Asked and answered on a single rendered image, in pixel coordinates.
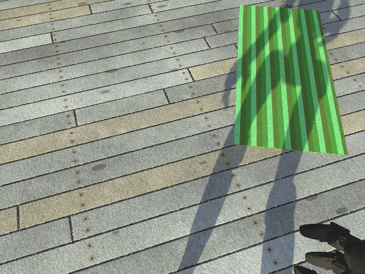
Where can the right robot hand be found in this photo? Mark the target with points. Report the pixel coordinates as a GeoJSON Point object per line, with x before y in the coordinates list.
{"type": "Point", "coordinates": [351, 262]}

